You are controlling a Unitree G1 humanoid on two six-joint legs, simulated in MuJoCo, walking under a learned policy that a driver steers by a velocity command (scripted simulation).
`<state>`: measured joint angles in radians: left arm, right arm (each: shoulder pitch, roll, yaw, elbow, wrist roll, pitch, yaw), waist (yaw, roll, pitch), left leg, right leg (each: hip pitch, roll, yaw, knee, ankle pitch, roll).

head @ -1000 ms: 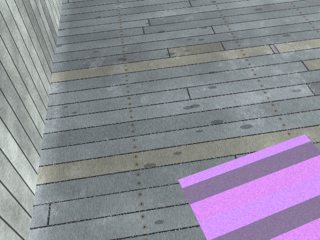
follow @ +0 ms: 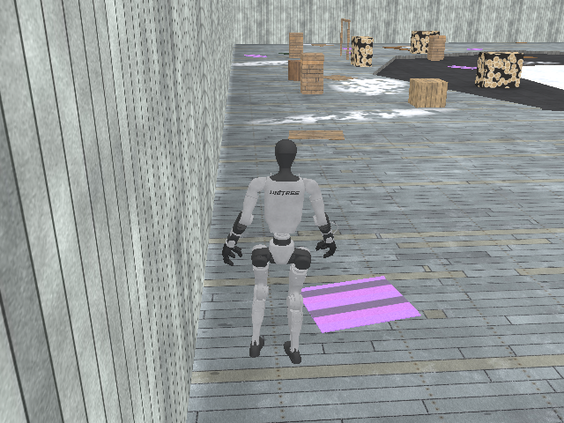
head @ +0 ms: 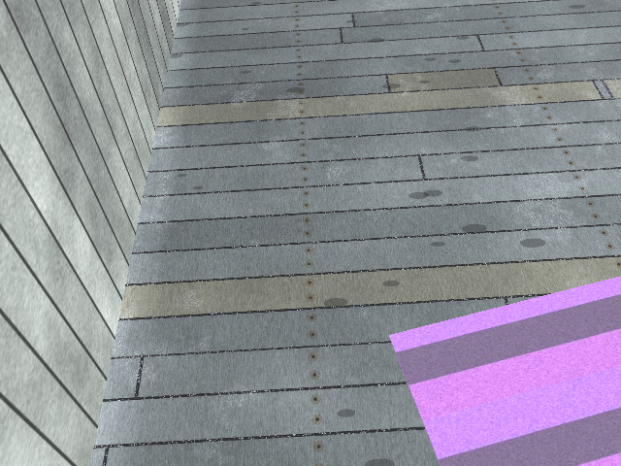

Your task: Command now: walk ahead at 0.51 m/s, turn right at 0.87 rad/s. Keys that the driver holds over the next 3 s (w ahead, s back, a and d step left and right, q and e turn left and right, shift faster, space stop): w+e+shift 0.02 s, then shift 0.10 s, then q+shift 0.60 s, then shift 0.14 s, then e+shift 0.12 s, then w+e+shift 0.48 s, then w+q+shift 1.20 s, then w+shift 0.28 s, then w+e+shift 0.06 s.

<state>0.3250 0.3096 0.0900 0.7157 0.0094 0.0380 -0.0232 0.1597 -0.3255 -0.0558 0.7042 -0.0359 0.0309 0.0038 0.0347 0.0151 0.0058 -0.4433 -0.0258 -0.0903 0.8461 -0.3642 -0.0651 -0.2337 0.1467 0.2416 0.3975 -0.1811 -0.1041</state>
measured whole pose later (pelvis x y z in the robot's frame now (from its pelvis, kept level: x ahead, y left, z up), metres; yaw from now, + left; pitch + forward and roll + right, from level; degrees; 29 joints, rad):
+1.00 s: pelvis +0.17 -0.01 -0.01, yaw +21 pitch -1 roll +0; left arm 0.26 0.25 0.01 0.73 0.02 -0.02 -0.01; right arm 0.08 -0.24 -0.03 0.66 -0.03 0.07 0.01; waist 0.06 0.00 0.06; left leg -0.22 -0.01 -0.04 0.49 -0.26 -0.02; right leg -0.28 0.00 -0.09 0.53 -0.24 -0.05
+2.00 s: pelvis +0.76 -0.14 -0.04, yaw +11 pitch -1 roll +2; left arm 0.20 0.22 -0.02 0.75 0.06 -0.09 0.01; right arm 0.40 -0.31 -0.06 0.90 -0.02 -0.01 0.01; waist -0.07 0.02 0.04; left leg -0.36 -0.22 0.08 0.64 -0.26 0.24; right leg -0.37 0.06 0.05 1.52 -0.35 0.01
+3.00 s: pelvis +1.52 +0.03 -0.01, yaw +57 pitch -1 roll -2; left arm 0.19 0.23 0.02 0.63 0.04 0.08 -0.07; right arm 0.40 -0.28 -0.09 0.79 -0.03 0.02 -0.06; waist -0.03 -0.06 0.13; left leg -0.24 0.01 -0.14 0.50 -0.24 -0.02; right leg -0.65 -0.12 0.04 0.87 -0.11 -0.01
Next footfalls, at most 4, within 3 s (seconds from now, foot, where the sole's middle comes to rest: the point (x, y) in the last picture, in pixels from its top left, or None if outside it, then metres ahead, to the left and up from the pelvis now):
0.16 left None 0.10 0.13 -0.78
0.58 right None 0.27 -0.07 -0.78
1.00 left None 0.17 0.13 -0.78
1.42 right None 0.41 -0.15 -0.78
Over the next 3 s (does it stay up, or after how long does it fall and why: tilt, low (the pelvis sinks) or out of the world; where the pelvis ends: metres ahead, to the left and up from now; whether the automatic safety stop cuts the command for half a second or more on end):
stays up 1.52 0.03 -0.01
